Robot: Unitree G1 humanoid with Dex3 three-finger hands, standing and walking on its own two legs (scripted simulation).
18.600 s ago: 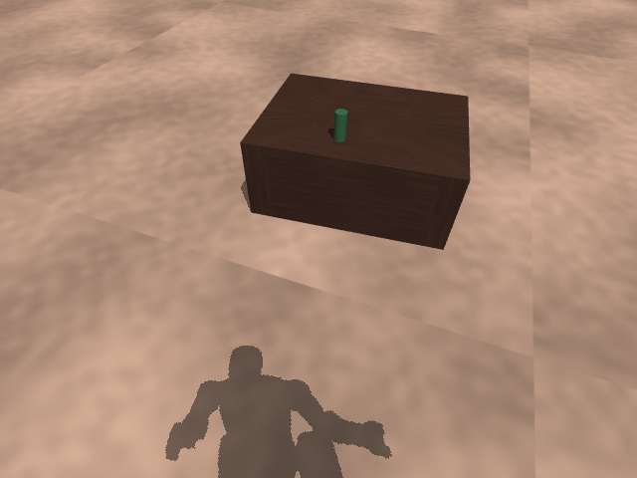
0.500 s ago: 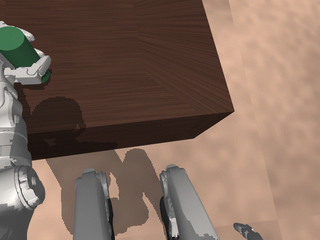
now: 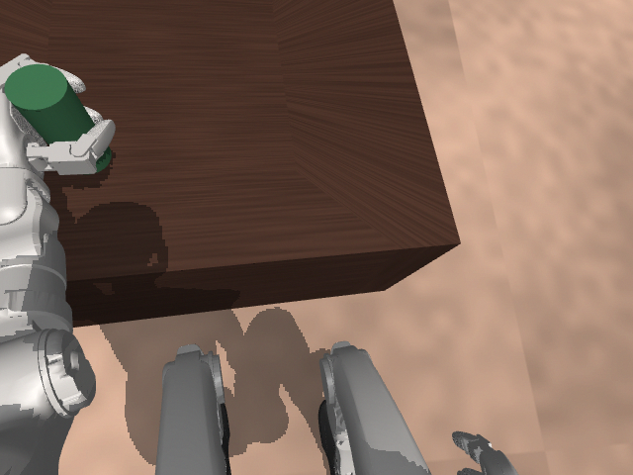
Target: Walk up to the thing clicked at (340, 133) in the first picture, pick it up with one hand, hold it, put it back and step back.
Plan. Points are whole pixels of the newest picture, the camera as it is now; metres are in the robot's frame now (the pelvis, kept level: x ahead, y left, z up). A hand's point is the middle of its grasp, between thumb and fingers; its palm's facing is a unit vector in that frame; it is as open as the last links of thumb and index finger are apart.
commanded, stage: lift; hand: left
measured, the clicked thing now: (66, 126) +0.52 +0.25 +0.02
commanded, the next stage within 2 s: hold in 1.68 s
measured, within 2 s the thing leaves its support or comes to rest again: neither
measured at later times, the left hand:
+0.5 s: hand (38, 118) +0.47 +0.24 +0.09, palm faces +0.21 -0.98 -0.02, open 7.6 cm
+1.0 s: hand out of the picture +0.39 +0.22 +0.18, palm faces +0.20 -0.98 -0.01, open 7.6 cm
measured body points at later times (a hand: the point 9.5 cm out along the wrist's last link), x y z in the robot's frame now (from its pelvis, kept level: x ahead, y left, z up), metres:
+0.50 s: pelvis +0.02 +0.00 +0.07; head +0.16 +0.04 +0.49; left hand +0.46 +0.29 +0.10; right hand +0.11 -0.25 -0.06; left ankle +0.07 +0.14 -0.50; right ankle +0.04 -0.14 -0.50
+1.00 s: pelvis +0.02 +0.00 +0.15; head +0.11 +0.03 +0.59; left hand +0.38 +0.27 +0.19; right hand +0.16 -0.24 +0.04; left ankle +0.07 +0.14 -0.50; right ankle +0.04 -0.14 -0.50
